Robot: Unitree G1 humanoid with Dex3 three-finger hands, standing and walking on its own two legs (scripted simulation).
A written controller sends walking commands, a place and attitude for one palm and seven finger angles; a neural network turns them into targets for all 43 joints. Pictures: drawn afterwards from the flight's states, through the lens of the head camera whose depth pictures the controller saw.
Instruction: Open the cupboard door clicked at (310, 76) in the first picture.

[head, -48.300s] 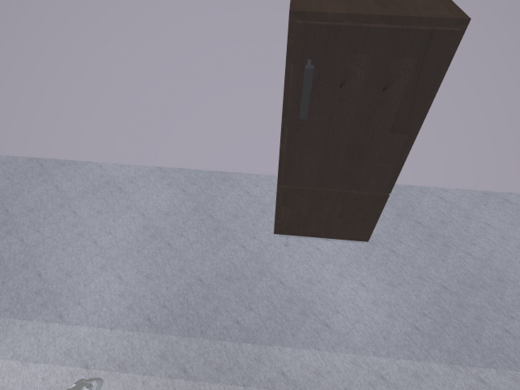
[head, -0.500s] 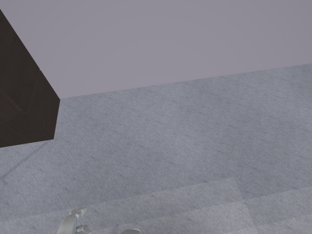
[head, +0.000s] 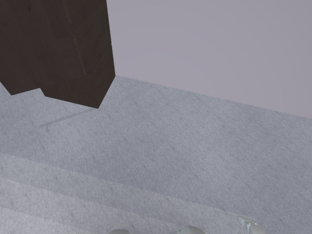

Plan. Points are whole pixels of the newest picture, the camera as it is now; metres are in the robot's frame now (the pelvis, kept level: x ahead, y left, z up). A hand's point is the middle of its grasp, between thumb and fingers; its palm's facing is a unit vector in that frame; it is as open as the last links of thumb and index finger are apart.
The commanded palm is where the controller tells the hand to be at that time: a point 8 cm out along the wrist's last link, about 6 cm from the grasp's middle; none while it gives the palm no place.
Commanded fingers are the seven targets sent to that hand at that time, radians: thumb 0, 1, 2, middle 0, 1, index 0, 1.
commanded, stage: turn to face it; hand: left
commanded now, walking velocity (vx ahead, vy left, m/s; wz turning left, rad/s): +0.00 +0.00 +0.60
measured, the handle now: out of the picture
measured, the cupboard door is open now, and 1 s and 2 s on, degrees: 41 41 41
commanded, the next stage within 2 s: take the last steps up to it in 0.68 s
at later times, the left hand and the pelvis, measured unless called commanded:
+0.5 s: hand out of the picture +0.07 +0.15 -0.13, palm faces +0.25 -0.93 -0.27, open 7.4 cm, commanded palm none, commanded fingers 0.00 0.90 0.90 -0.20 -0.30 -0.20 -0.30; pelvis +0.00 -0.06 +0.01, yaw +16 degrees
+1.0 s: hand out of the picture -0.09 +0.17 -0.16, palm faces +0.51 -0.83 -0.21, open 7.4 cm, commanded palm none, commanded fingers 0.00 0.90 0.90 -0.20 -0.30 -0.20 -0.30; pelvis +0.00 -0.02 +0.01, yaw +27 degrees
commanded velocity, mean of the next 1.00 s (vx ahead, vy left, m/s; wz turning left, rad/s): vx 0.07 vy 0.03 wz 0.39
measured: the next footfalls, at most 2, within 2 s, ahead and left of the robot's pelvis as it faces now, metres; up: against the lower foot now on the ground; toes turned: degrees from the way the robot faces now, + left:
right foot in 0.38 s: +0.06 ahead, -0.15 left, +0.00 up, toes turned +10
left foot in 0.80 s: -0.03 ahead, +0.07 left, +0.00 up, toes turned +29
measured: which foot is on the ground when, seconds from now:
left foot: down 0.00-0.38, up 0.40-0.78, down 0.80-1.00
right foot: up 0.00-0.36, down 0.38-0.80, up 0.82-1.00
